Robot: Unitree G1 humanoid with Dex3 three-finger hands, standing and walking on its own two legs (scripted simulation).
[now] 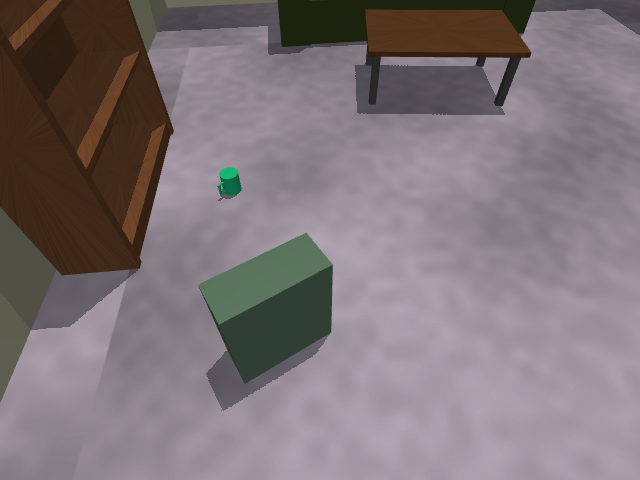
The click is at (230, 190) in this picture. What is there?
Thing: mug
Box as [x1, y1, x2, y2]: [218, 167, 240, 195]
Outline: 222,169 219,173 221,182 218,184 220,194 224,192 230,195 236,194 240,190 240,184 236,169 232,167
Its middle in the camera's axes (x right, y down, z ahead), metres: -0.43 -0.27 +1.81
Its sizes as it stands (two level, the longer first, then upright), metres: 0.119 0.085 0.102
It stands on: the floor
